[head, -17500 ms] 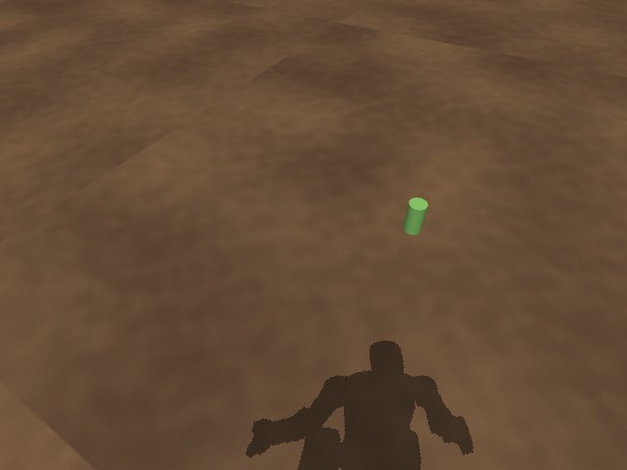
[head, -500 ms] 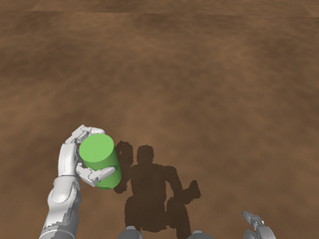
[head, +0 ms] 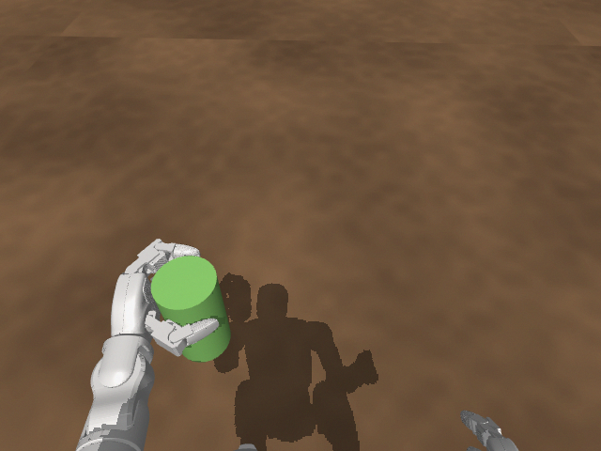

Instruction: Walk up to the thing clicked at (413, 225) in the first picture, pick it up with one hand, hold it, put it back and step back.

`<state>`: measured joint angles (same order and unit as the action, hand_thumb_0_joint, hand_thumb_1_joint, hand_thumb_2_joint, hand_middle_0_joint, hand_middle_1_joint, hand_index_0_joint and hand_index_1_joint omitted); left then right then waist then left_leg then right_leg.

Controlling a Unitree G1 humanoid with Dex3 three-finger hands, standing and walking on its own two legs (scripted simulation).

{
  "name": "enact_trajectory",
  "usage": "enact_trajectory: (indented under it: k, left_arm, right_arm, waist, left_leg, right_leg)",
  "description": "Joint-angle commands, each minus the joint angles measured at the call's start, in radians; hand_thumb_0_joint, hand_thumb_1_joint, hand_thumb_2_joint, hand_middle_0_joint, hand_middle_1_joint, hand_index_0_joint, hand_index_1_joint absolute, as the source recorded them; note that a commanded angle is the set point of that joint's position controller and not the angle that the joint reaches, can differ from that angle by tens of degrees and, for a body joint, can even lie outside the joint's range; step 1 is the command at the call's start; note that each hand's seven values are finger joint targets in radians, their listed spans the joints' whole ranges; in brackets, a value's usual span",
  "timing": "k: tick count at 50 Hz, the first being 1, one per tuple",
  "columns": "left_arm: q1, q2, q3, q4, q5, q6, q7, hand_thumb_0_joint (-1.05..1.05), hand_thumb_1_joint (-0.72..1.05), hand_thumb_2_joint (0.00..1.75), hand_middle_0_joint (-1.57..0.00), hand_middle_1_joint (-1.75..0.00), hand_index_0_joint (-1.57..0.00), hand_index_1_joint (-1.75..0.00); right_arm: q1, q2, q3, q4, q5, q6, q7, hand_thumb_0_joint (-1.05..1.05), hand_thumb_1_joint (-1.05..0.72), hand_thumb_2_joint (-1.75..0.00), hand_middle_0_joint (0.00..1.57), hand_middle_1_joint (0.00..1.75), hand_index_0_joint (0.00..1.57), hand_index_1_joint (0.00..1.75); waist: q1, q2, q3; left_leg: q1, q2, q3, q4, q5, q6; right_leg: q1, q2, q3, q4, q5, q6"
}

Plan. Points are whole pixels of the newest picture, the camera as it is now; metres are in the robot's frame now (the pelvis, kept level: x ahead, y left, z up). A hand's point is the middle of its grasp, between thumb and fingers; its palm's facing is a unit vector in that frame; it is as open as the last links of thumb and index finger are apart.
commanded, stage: hold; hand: left
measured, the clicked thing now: (195, 312) +0.32 +0.16 -0.01
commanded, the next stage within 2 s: none
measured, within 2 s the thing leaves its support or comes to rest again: neither
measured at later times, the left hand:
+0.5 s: hand (178, 302) +0.31 +0.17 +0.04, palm faces +0.07 -1.00 -0.01, open 11.3 cm
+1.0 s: hand (178, 307) +0.30 +0.17 +0.05, palm faces +0.06 -1.00 -0.03, open 11.3 cm
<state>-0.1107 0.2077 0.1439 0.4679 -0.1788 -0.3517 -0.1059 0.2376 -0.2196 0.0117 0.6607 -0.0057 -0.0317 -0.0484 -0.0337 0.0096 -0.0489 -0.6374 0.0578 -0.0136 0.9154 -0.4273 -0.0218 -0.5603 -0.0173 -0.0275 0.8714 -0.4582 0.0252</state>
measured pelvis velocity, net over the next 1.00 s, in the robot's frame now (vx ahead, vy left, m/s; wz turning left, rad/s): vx -0.02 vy -0.01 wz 0.01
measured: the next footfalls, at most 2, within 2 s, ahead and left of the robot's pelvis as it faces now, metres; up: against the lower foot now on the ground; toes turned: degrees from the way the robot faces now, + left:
none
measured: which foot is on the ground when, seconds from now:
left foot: down 0.00-1.00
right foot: down 0.00-1.00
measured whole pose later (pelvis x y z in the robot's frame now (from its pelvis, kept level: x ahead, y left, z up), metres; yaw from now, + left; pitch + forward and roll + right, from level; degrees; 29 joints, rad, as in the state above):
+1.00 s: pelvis -0.02 -0.01 +0.01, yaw +1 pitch +4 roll -1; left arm -0.11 0.21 0.13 0.48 -0.18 -0.36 -0.10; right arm 0.24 -0.22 0.02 0.68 0.00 -0.05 -0.04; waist -0.03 0.01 -0.01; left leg -0.54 0.05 -0.02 0.83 -0.36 -0.03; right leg -0.47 -0.02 -0.03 0.80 -0.40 0.02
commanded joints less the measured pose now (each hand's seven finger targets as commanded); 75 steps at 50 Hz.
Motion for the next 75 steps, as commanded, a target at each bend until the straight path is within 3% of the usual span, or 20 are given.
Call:
enact_trajectory:
  k: [1, 7, 8, 16, 21, 24, 27, 35, 37, 38, 42, 44, 48, 49, 51, 65, 66, 71, 73, 75]
  left_arm:
    - [-0.299, 0.104, 0.041, -0.294, -0.041, -0.119, -0.003, 0.0, -0.01, 1.2, -1.19, -1.37, -1.2, -1.38]
    - [-0.391, 0.175, 0.074, -0.411, -0.03, -0.131, 0.004, 0.0, 0.01, 1.21, -1.2, -1.38, -1.21, -1.39]
    - [-0.338, 0.128, 0.047, -0.339, -0.029, -0.124, 0.004, 0.0, -0.01, 1.2, -1.2, -1.38, -1.21, -1.39]
    - [-0.389, 0.157, 0.061, -0.416, -0.028, -0.12, 0.02, 0.0, 0.01, 1.21, -1.22, -1.39, -1.23, -1.4]
    - [-0.333, 0.096, 0.027, -0.309, -0.034, -0.103, 0.017, 0.0, 0.01, 1.2, -1.21, -1.38, -1.22, -1.39]
    - [-0.392, 0.148, 0.054, -0.386, -0.038, -0.117, 0.013, 0.0, 0.01, 1.22, -1.23, -1.4, -1.24, -1.41]
    - [-0.337, 0.12, 0.024, -0.376, -0.031, -0.114, 0.007, 0.0, 0.05, 1.2, -1.22, -1.38, -1.23, -1.39]
    - [-0.365, 0.152, 0.068, -0.347, -0.034, -0.128, 0.012, 0.0, 0.05, 1.2, -1.21, -1.38, -1.22, -1.38]
    - [-0.398, 0.12, 0.029, -0.38, -0.038, -0.136, 0.009, 0.0, 0.01, 1.19, -1.21, -1.38, -1.22, -1.39]
    - [-0.431, 0.167, 0.075, -0.422, -0.039, -0.14, 0.015, 0.0, 0.02, 1.19, -1.21, -1.37, -1.21, -1.38]
    - [-0.361, 0.119, 0.048, -0.312, -0.039, -0.127, 0.012, 0.0, 0.02, 1.2, -1.21, -1.38, -1.22, -1.39]
    - [-0.416, 0.163, 0.075, -0.347, -0.04, -0.137, 0.011, 0.0, 0.03, 1.21, -1.2, -1.38, -1.21, -1.39]
    - [-0.34, 0.109, 0.013, -0.285, -0.033, -0.124, -0.014, 0.0, 0.04, 1.19, -1.2, -1.37, -1.21, -1.38]
    - [-0.381, 0.137, 0.042, -0.319, -0.041, -0.128, -0.015, 0.0, 0.04, 1.19, -1.2, -1.36, -1.21, -1.37]
    - [-0.402, 0.134, 0.035, -0.319, -0.047, -0.132, -0.019, 0.0, 0.03, 1.2, -1.2, -1.37, -1.21, -1.38]
    - [-0.415, 0.176, 0.088, -0.375, -0.037, -0.152, 0.016, 0.0, -0.01, 1.19, -1.19, -1.37, -1.2, -1.38]
    - [-0.382, 0.151, 0.065, -0.335, -0.035, -0.146, 0.014, 0.0, -0.01, 1.19, -1.2, -1.37, -1.21, -1.38]
    - [-0.395, 0.169, 0.071, -0.343, -0.034, -0.144, 0.002, 0.0, -0.02, 1.19, -1.19, -1.37, -1.2, -1.38]
    - [-0.38, 0.116, 0.013, -0.306, -0.034, -0.132, -0.014, 0.0, -0.01, 1.18, -1.19, -1.36, -1.2, -1.37]
    - [-0.399, 0.14, 0.03, -0.347, -0.037, -0.134, -0.013, 0.0, -0.01, 1.16, -1.19, -1.35, -1.2, -1.36]
  right_arm:
    - [-0.01, -0.14, -0.054, -0.123, 0.008, -0.034, -0.01, 0.0, -0.91, -0.9, 0.2, 0.3, 0.2, 0.3]
    - [-0.004, -0.141, -0.057, -0.122, 0.006, -0.032, -0.007, 0.0, -0.91, -0.9, 0.2, 0.3, 0.2, 0.3]
    - [0.002, -0.135, -0.053, -0.117, 0.002, -0.029, -0.005, 0.0, -0.92, -0.9, 0.2, 0.3, 0.2, 0.3]
    - [-0.019, -0.135, -0.053, -0.123, 0.008, -0.033, -0.009, 0.0, -0.92, -0.9, 0.2, 0.3, 0.2, 0.3]
    - [-0.03, -0.136, -0.051, -0.121, 0.01, -0.042, -0.006, 0.0, -0.92, -0.91, 0.2, 0.3, 0.2, 0.3]
    - [-0.03, -0.136, -0.052, -0.12, 0.012, -0.046, -0.006, 0.0, -0.92, -0.91, 0.2, 0.3, 0.2, 0.3]
    - [-0.028, -0.13, -0.049, -0.127, 0.01, -0.043, -0.003, 0.0, -0.91, -0.9, 0.2, 0.3, 0.2, 0.3]
    - [-0.036, -0.14, -0.049, -0.119, 0.012, -0.053, -0.003, 0.0, -0.91, -0.9, 0.2, 0.3, 0.2, 0.3]
    - [-0.034, -0.133, -0.043, -0.122, 0.008, -0.057, 0.0, 0.0, -0.92, -0.91, 0.2, 0.3, 0.2, 0.3]
    - [-0.033, -0.134, -0.046, -0.12, 0.012, -0.057, -0.003, 0.0, -0.92, -0.91, 0.2, 0.3, 0.2, 0.3]
    - [-0.032, -0.13, -0.043, -0.106, 0.008, -0.06, -0.003, 0.0, -0.92, -0.91, 0.2, 0.3, 0.2, 0.3]
    - [-0.033, -0.133, -0.046, -0.102, 0.011, -0.059, -0.005, 0.0, -0.91, -0.91, 0.2, 0.3, 0.2, 0.3]
    - [-0.027, -0.136, -0.046, -0.102, 0.012, -0.057, -0.005, 0.0, -0.91, -0.9, 0.2, 0.3, 0.2, 0.3]
    - [-0.036, -0.139, -0.049, -0.103, 0.014, -0.058, -0.005, 0.0, -0.91, -0.9, 0.2, 0.3, 0.2, 0.3]
    - [-0.04, -0.137, -0.049, -0.1, 0.017, -0.061, -0.005, 0.0, -0.91, -0.9, 0.2, 0.3, 0.2, 0.3]
    - [-0.025, -0.138, -0.052, -0.094, 0.011, -0.059, -0.009, 0.0, -0.92, -0.91, 0.2, 0.3, 0.2, 0.3]
    - [-0.02, -0.136, -0.05, -0.094, 0.01, -0.057, -0.009, 0.0, -0.92, -0.91, 0.2, 0.3, 0.2, 0.3]
    - [-0.012, -0.136, -0.054, -0.081, 0.011, -0.055, -0.012, 0.0, -0.92, -0.91, 0.2, 0.3, 0.2, 0.3]
    - [-0.013, -0.136, -0.053, -0.086, 0.009, -0.054, -0.012, 0.0, -0.92, -0.91, 0.2, 0.3, 0.2, 0.3]
    - [-0.007, -0.142, -0.059, -0.078, 0.012, -0.058, -0.01, 0.0, -0.91, -0.9, 0.2, 0.3, 0.2, 0.3]
  waist:
    - [-0.003, 0.046, -0.312]
    - [0.008, 0.091, -0.354]
    - [-0.006, 0.071, -0.347]
    - [0.002, 0.071, -0.316]
    - [-0.012, 0.04, -0.258]
    - [0.004, 0.074, -0.297]
    - [0.0, 0.044, -0.294]
    - [0.002, 0.057, -0.277]
    - [-0.008, 0.067, -0.288]
    - [0.007, 0.078, -0.309]
    - [-0.006, 0.036, -0.259]
    - [-0.002, 0.046, -0.272]
    - [-0.008, 0.037, -0.259]
    - [-0.002, 0.04, -0.249]
    - [-0.002, 0.037, -0.249]
    - [0.009, 0.08, -0.3]
    - [0.001, 0.061, -0.303]
    - [0.004, 0.055, -0.289]
    - [-0.014, 0.044, -0.29]
    - [-0.003, 0.067, -0.3]
  left_leg:
    - [0.268, -0.035, -0.002, -0.137, 0.347, 0.016]
    - [0.296, -0.036, 0.006, -0.14, 0.375, 0.016]
    - [0.295, -0.035, 0.002, -0.138, 0.377, 0.016]
    - [0.289, -0.038, 0.008, -0.175, 0.298, 0.014]
    - [0.27, -0.036, 0.004, -0.194, 0.245, 0.014]
    - [0.291, -0.038, 0.006, -0.194, 0.262, 0.014]
    - [0.282, -0.043, 0.013, -0.19, 0.269, 0.017]
    - [0.29, -0.041, 0.01, -0.208, 0.229, 0.013]
    - [0.3, -0.038, 0.006, -0.208, 0.236, 0.011]
    - [0.305, -0.04, 0.008, -0.21, 0.234, 0.011]
    - [0.266, -0.045, 0.015, -0.208, 0.198, 0.019]
    - [0.271, -0.046, 0.017, -0.209, 0.197, 0.02]
    - [0.298, -0.04, 0.011, -0.218, 0.208, 0.015]
    - [0.278, -0.044, 0.015, -0.217, 0.193, 0.017]
    - [0.278, -0.046, 0.017, -0.22, 0.181, 0.019]
    - [0.312, -0.042, 0.013, -0.211, 0.262, 0.013]
    - [0.309, -0.04, 0.011, -0.207, 0.27, 0.014]
    - [0.3, -0.043, 0.017, -0.201, 0.279, 0.018]
    - [0.31, -0.041, 0.016, -0.196, 0.292, 0.02]
    - [0.331, -0.039, 0.012, -0.2, 0.303, 0.014]
  right_leg:
    - [0.088, 0.043, -0.021, -0.11, 0.364, -0.034]
    - [0.112, 0.038, -0.013, -0.117, 0.393, -0.035]
    - [0.115, 0.038, -0.016, -0.118, 0.393, -0.034]
    - [0.136, 0.036, -0.016, -0.15, 0.34, -0.034]
    - [0.124, 0.037, -0.02, -0.167, 0.298, -0.033]
    - [0.141, 0.033, -0.017, -0.167, 0.31, -0.034]
    - [0.161, 0.03, -0.014, -0.175, 0.327, -0.029]
    - [0.146, 0.031, -0.014, -0.181, 0.281, -0.033]
    - [0.143, 0.034, -0.015, -0.176, 0.286, -0.034]
    - [0.155, 0.031, -0.013, -0.179, 0.286, -0.035]
    - [0.148, 0.028, -0.007, -0.195, 0.266, -0.027]
    - [0.149, 0.024, -0.004, -0.194, 0.272, -0.027]
    - [0.133, 0.032, -0.014, -0.192, 0.268, -0.031]
    - [0.137, 0.027, -0.009, -0.2, 0.26, -0.03]
    - [0.141, 0.025, -0.007, -0.207, 0.252, -0.028]
    - [0.154, 0.03, -0.007, -0.182, 0.314, -0.032]
    - [0.153, 0.032, -0.01, -0.18, 0.32, -0.032]
    - [0.165, 0.024, -0.003, -0.185, 0.344, -0.027]
    - [0.145, 0.028, -0.004, -0.187, 0.357, -0.026]
    - [0.146, 0.029, -0.009, -0.181, 0.353, -0.031]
